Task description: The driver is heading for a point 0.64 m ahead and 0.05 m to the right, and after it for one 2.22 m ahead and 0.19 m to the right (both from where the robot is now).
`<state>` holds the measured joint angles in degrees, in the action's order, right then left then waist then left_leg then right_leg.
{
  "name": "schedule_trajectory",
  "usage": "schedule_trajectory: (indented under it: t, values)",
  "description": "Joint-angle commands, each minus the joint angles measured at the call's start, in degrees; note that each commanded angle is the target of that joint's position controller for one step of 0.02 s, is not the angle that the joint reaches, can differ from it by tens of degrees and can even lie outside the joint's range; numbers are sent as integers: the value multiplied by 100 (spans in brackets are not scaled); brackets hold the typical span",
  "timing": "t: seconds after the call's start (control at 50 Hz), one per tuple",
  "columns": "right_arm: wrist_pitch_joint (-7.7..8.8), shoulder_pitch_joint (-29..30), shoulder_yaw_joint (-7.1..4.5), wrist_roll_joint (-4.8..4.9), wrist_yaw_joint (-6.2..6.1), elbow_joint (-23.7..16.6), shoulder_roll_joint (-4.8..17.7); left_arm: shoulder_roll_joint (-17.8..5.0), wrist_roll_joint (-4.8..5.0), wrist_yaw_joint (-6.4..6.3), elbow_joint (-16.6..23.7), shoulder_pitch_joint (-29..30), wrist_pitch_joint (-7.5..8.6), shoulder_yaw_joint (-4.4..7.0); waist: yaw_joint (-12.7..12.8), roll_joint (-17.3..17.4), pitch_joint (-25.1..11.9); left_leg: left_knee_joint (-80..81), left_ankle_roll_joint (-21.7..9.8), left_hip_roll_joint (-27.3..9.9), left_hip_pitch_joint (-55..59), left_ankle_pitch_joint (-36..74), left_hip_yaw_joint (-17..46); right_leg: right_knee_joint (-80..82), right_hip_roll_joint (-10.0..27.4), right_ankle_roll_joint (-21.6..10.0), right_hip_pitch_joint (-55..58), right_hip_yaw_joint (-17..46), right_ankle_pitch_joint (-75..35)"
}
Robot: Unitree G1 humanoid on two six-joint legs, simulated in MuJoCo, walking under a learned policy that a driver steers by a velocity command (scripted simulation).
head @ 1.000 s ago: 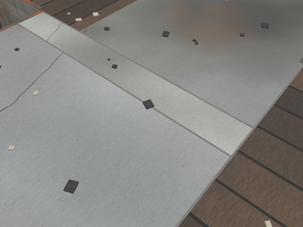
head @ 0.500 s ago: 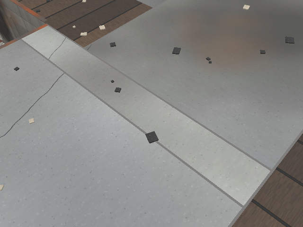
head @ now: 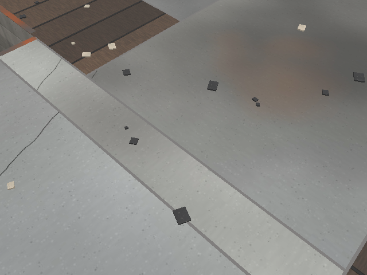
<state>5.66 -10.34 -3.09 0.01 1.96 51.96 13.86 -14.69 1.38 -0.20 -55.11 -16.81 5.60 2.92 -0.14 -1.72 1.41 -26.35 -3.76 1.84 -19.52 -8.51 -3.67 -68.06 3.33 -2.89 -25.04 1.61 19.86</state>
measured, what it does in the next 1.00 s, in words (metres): walks ahead: right foot, then left foot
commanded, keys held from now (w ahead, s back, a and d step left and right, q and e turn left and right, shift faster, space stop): w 1.00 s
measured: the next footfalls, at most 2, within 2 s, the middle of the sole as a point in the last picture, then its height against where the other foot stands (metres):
right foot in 0.42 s outside the picture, level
left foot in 0.98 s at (161, 213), level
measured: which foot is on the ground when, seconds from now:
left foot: down 0.00-0.44, up 0.46-0.96, down 0.98-1.00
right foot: up 0.00-0.40, down 0.42-1.00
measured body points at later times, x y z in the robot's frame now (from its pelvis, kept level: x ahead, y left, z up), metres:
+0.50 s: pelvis +0.28 -0.06 -0.01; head +0.31 -0.07 +0.44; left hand +0.45 +0.19 -0.12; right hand +0.26 -0.32 -0.16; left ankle +0.11 +0.08 -0.66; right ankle +0.37 -0.15 -0.74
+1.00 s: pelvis +0.56 -0.01 -0.02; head +0.59 +0.00 +0.43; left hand +0.51 +0.26 -0.16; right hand +0.76 -0.25 -0.11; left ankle +0.68 +0.09 -0.74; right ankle +0.38 -0.15 -0.72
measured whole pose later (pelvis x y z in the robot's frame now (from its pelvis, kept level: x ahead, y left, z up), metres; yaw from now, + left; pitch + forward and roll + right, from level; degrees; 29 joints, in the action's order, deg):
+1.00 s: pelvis +0.56 -0.01 -0.02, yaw +0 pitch +2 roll -1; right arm 5.7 -0.6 -3.4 0.6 2.0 49.6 13.3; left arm -14.6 0.7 -0.6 -58.8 -22.4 3.3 3.9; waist 3.1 -0.1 1.2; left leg -31.1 -3.9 -1.4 -28.7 -4.6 -2.4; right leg -29.4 1.2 0.1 0.0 -2.6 25.3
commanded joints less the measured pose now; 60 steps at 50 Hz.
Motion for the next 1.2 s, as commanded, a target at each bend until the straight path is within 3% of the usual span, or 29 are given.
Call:
schedule_trajectory:
  t: [0.02, 0.08, 0.12, 0.2, 0.3, 0.36, 0.4, 0.42, 0.44, 0.46, 0.48, 0.5, 0.52, 0.54, 0.6, 0.64, 0.76, 0.88, 0.94, 0.96, 0.98, 1.0, 1.02, 1.04, 1.06, 1.08, 1.12, 1.16, 1.2]
  values:
    - [95, -101, -69, -47, 19, -144, 452, -295, -37, -62, 274, -282, -60, 134, 130, 674, -329, 1737, -934, -1434, 763, 417, 1602, 153, 546, -15, -803, 213, -540]
    - [113, -420, -127, -41, -81, 17, 715, -331, -89, -93, 453, 166, -129, 172, 109, 505, -74, 1949, -1023, -1427, 786, 942, 1275, 847, 605, 144, -1301, 171, -1179]
    - [75, -637, -125, -22, -154, 98, 744, -313, -119, -81, 594, 598, -115, 179, 3, 451, -4, 1975, -959, -1400, 1025, 1138, 1130, 1498, 591, 220, -1615, 149, -1758]
    - [26, -971, -116, 36, -220, 219, 798, -172, -84, 4, 801, 1371, -65, 119, -236, 489, 138, 2020, -769, -1243, 1249, 1029, 776, 2818, 377, 228, -1445, -54, -2636]
    - [-84, -1437, -153, 81, -244, 474, 860, -182, -21, 162, 1089, 2140, -6, 54, -471, 484, 392, 1721, -760, -1552, 2117, 1033, 794, 3607, 215, 139, -1614, -127, -2317]
    - [-160, -1367, -209, 104, -276, 520, 949, -331, -7, 251, 1158, 2049, 52, 83, -278, 604, 290, 1288, -639, -1746, 2487, 1751, 834, 3871, 81, -75, -1216, -192, -1712]
    - [-207, -1088, -218, 111, -279, 459, 987, -627, -35, 235, 889, 1062, 73, 243, 302, 682, -308, 186, -453, -1496, 2342, 3474, 579, 4048, -291, -305, 320, -502, -1601]
    - [-215, -1042, -150, 72, -274, 389, 825, -951, -63, 190, 576, 13, 71, 390, 715, 518, -993, -1085, -271, -1167, 1641, 3338, 345, 3904, -115, -531, 1910, -287, -1777]
    - [-143, -1549, 12, -8, -235, 263, 311, -1536, -185, 144, 420, -886, 52, 530, 690, -603, -1982, -3378, 97, -448, -470, 1166, 53, 3923, 1395, -1291, 4288, 1895, -1503]
    - [8, -1703, 99, 58, -186, 347, 101, -1342, -111, 164, 349, -1011, 24, 455, 631, -1427, -2529, -4670, 215, 189, -1753, -2324, 659, 4921, 2063, -1799, 5016, 4022, -801]
    - [123, -1226, -58, 208, -154, 253, 703, -955, -69, 164, 415, -617, 32, 323, 647, -963, -1827, -5188, 82, -214, -2339, -2214, 1060, 5050, 1842, -1480, 4464, 3501, -413]
    - [175, -733, -79, 280, -154, 103, 817, -731, -83, 146, 544, -113, 28, 254, 533, -622, -1165, -5105, -4, -523, -2442, -1718, 889, 5144, 1630, -1250, 3610, 2633, -632]
    - [162, -501, -96, 226, -190, 71, 755, -579, -124, 166, 599, 306, 34, 195, 338, -177, -690, -4711, 5, -774, -2214, -1242, 758, 5366, 1393, -1128, 2693, 2000, -1088]
    - [89, -505, -147, 147, -229, 90, 715, -409, -169, 183, 621, 534, 61, 143, 137, -170, -468, -4316, 11, -962, -1869, -951, 784, 5557, 1172, -1014, 2098, 1570, -1372]
    - [-119, -748, -136, 104, -259, 157, 378, -448, -173, 192, 480, 440, 102, 146, -109, -245, -268, -3798, 103, -1073, -1443, -599, 718, 5977, 980, -1073, 1423, 1011, -1748]
    - [-157, -384, -162, 63, -279, 23, 420, -628, -179, 124, 389, 256, 110, 188, -85, -144, -90, -3265, 211, -1107, -1826, -117, 704, 6126, 982, -1118, 1456, 813, -1987]
    - [-103, 800, -117, 52, -190, -308, 284, -716, -103, -6, 170, -258, 38, 191, 232, -160, 150, -1322, 318, -879, -1902, 1432, 476, 6230, 747, -860, 1750, 214, -2044]
    - [-32, 1564, -56, 121, -18, -624, 345, -805, -36, -45, -135, -704, -86, 252, 406, -194, 393, -464, 150, -717, -1989, 982, 438, 5822, 1142, -792, 2725, 226, -2148]
    - [25, 1030, -158, 125, 26, -541, 611, -928, -18, -70, -127, -482, -163, 304, 9, -364, 50, -246, -89, -432, -978, 406, 202, 5113, 1188, -615, 2920, 167, -3587]
    - [29, 271, -276, 103, 6, -301, 801, -865, -18, -70, -101, -362, -194, 279, -382, -320, -390, -149, -222, -225, 71, 433, 25, 4239, 932, -483, 2749, -50, -4409]
    - [29, -812, -421, 59, -40, -1, 1160, -678, -74, -70, -14, -356, -204, 196, -771, -31, -1147, -346, -488, -635, 1758, 556, 489, 2799, 604, -286, 1885, -299, -3920]
    - [-5, -1589, -567, -18, -69, 160, 1754, -57, -127, -11, 65, -994, -107, 5, -636, 1317, -2023, -44, -1395, -2122, 4076, -224, 3022, 437, -333, 165, -492, -537, -1533]
    - [-16, -1624, -429, 36, -51, 172, 1380, -133, -75, 23, 6, -889, 45, -2, -666, 1626, -2390, 867, -1579, -2463, 4326, -801, 4570, -520, -624, 145, -1360, 305, 1278]
    - [4, -1140, -320, 74, -53, 103, 1057, -633, 89, 50, 146, -379, 140, 134, -613, 1283, -1594, 930, -1256, -2269, 3693, -1071, 3847, -944, -253, 12, -1913, 488, 1055]
    - [9, -627, -251, 59, -60, -42, 848, -694, 128, 32, 258, 21, 171, 142, -469, 889, -1036, 1032, -1051, -2069, 2835, -818, 3068, -782, 77, -68, -1922, 309, 519]
    - [16, -225, -189, 8, -40, -97, 660, -664, 60, -14, 282, 223, 146, 174, -291, 554, -599, 1248, -944, -1845, 1956, -417, 2484, -390, 306, -66, -1679, 202, 55]
    - [51, 5, -121, -67, -10, -78, 452, -464, -12, -57, 221, 13, -17, 208, 40, 735, -369, 1606, -836, -1544, 1046, -4, 1867, 128, 545, -52, -988, 242, -395]
    - [79, -173, -146, -43, -42, 24, 577, -304, -33, -73, 211, -26, -118, 201, 116, 672, -239, 1835, -924, -1473, 803, 349, 1531, 459, 582, 24, -954, 173, -643]
    - [87, -387, -179, -39, -119, 111, 746, -361, -77, -89, 354, 369, -146, 229, 66, 516, -69, 1958, -969, -1488, 911, 704, 1358, 1032, 604, 141, -1364, 166, -1153]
